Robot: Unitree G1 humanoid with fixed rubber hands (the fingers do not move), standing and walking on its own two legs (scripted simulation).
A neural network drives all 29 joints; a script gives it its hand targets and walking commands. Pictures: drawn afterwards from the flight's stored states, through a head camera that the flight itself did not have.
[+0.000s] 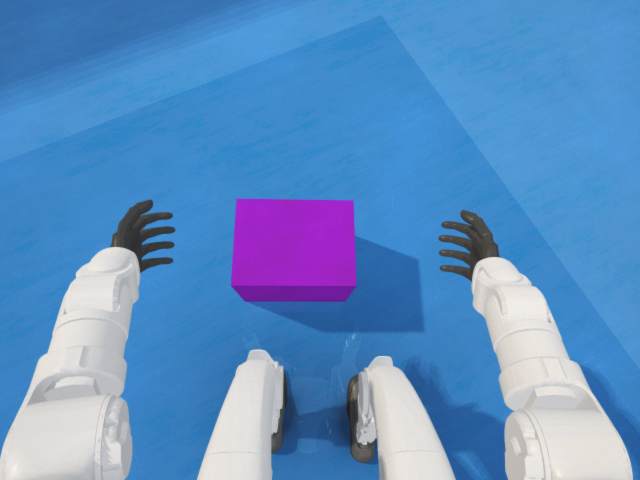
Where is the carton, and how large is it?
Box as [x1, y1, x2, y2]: [231, 199, 355, 300]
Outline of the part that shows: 236,199 231,285 244,300 346,299 355,286 353,200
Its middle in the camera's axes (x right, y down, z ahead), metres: -0.07 +0.04 +1.01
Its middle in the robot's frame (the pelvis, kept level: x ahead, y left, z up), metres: +0.50 +0.05 -0.56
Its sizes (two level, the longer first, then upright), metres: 0.280 0.209 0.230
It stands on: the floor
